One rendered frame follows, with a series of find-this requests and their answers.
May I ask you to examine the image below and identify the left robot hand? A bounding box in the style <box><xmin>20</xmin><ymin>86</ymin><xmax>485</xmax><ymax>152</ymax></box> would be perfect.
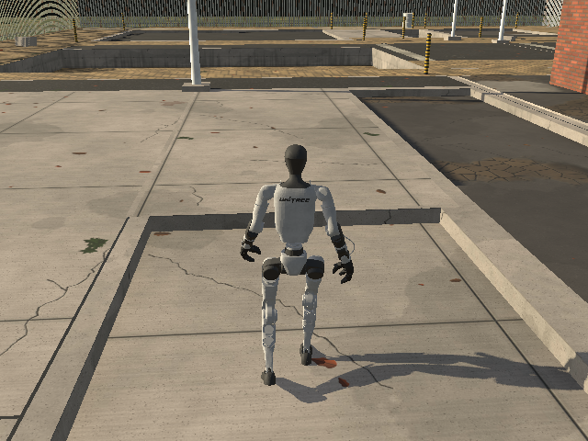
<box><xmin>240</xmin><ymin>245</ymin><xmax>261</xmax><ymax>262</ymax></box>

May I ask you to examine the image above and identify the robot right forearm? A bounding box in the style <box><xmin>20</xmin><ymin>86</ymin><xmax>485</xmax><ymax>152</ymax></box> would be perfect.
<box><xmin>331</xmin><ymin>222</ymin><xmax>351</xmax><ymax>264</ymax></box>

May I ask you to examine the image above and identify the humanoid robot torso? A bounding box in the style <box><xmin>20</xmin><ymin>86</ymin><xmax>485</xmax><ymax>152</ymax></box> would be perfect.
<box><xmin>274</xmin><ymin>180</ymin><xmax>317</xmax><ymax>276</ymax></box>

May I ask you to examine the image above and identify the robot right upper arm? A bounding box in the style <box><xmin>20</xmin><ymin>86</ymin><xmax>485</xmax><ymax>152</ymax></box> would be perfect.
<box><xmin>314</xmin><ymin>185</ymin><xmax>340</xmax><ymax>237</ymax></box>

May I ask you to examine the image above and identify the right robot hand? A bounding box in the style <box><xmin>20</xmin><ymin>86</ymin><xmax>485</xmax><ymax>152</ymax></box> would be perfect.
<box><xmin>333</xmin><ymin>260</ymin><xmax>354</xmax><ymax>284</ymax></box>

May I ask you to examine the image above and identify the robot left foot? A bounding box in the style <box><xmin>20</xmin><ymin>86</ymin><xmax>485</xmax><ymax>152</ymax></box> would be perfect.
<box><xmin>261</xmin><ymin>368</ymin><xmax>276</xmax><ymax>386</ymax></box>

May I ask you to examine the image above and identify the robot left forearm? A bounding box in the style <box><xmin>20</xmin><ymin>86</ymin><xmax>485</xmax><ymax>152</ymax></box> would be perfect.
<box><xmin>242</xmin><ymin>219</ymin><xmax>258</xmax><ymax>249</ymax></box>

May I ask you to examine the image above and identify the robot left upper arm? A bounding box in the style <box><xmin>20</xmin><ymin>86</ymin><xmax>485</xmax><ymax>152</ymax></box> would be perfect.
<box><xmin>249</xmin><ymin>184</ymin><xmax>277</xmax><ymax>233</ymax></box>

